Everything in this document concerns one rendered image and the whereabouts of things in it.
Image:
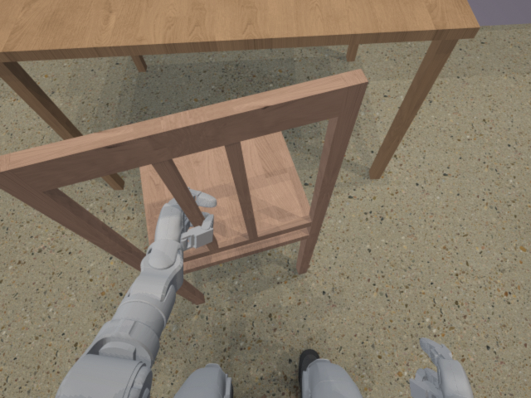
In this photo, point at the robot left forearm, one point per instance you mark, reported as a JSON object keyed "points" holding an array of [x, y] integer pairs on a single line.
{"points": [[133, 332]]}

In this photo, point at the left robot upper arm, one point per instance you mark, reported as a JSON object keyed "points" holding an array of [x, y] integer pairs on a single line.
{"points": [[96, 376]]}

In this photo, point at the table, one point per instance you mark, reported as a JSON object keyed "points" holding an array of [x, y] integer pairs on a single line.
{"points": [[40, 30]]}

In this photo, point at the robot left hand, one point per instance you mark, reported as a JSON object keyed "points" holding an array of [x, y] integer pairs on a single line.
{"points": [[172, 222]]}

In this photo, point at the left robot thigh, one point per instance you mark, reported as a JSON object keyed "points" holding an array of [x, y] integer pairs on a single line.
{"points": [[207, 382]]}

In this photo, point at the chair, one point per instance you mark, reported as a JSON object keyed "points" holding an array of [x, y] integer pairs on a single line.
{"points": [[233, 151]]}

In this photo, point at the robot left shin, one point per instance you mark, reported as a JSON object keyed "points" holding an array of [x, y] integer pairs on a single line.
{"points": [[213, 365]]}

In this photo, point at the robot right hand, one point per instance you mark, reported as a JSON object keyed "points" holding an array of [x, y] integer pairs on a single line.
{"points": [[449, 380]]}

